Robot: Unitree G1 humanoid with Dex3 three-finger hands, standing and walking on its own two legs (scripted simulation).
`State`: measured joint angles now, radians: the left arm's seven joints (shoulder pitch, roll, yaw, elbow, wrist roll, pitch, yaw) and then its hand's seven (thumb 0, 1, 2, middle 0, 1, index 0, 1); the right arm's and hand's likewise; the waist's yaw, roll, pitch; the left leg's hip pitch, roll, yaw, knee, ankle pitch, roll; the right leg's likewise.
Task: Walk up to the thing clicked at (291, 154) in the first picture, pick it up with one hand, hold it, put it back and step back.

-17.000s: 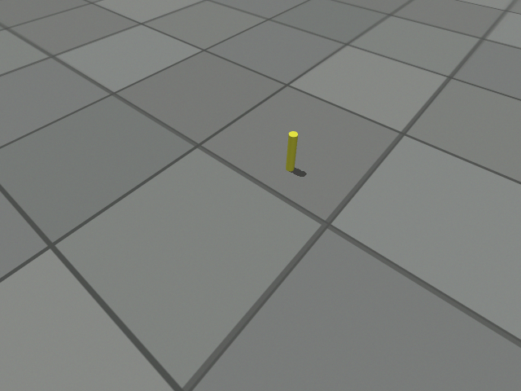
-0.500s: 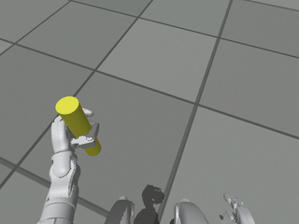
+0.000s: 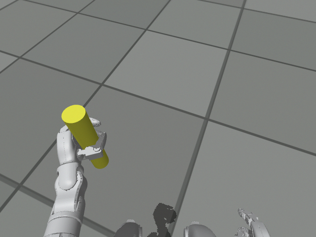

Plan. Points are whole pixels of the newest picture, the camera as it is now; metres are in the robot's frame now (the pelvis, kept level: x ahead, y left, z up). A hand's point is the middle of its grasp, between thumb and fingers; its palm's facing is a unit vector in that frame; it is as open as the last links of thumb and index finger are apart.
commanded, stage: lift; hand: left
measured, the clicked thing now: (90, 142) +0.34 +0.20 +0.02
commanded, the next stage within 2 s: hold in 0.26 s
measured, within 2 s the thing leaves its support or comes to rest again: neither
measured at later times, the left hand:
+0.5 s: hand (93, 137) +0.33 +0.18 +0.05, palm faces +0.27 -0.96 +0.00, open 6.4 cm
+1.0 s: hand (95, 137) +0.33 +0.17 +0.07, palm faces +0.28 -0.96 +0.00, open 6.4 cm
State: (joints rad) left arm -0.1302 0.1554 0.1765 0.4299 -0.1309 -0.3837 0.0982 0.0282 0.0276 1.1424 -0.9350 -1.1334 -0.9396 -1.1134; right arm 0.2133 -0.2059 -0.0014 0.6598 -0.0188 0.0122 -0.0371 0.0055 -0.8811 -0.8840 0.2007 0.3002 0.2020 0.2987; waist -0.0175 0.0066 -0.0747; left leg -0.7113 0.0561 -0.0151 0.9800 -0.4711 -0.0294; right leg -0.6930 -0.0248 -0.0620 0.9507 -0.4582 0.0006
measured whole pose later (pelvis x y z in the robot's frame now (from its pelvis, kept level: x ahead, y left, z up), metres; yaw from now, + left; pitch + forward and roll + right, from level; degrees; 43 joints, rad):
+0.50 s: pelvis +0.00 +0.00 +0.01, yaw +0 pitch +8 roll -1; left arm -0.13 0.14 0.17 0.44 -0.13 -0.37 0.10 0.03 0.03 1.14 -0.93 -1.13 -0.94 -1.11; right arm 0.22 -0.21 -0.01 0.66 -0.02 0.02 -0.03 0.01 -0.88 -0.89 0.20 0.30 0.20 0.30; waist -0.02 0.01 -0.05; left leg -0.61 0.06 -0.01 0.90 -0.44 -0.03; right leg -0.59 -0.02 -0.06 0.87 -0.42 0.00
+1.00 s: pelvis -0.01 +0.00 +0.02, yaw +0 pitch +6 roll -1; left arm -0.14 0.13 0.15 0.44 -0.12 -0.36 0.12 0.03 0.03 1.14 -0.93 -1.13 -0.94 -1.11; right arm 0.21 -0.20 0.00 0.67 -0.02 0.01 -0.03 0.01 -0.88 -0.89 0.20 0.30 0.20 0.30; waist -0.01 0.00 -0.04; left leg -0.55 0.05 -0.01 0.84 -0.40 -0.03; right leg -0.54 -0.03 -0.06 0.83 -0.40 0.00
